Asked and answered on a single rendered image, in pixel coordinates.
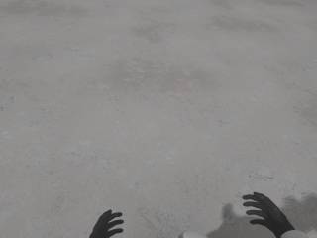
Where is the robot left hand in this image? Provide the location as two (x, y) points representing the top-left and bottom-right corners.
(89, 209), (124, 238)

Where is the robot right hand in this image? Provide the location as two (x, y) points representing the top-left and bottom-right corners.
(242, 192), (295, 238)

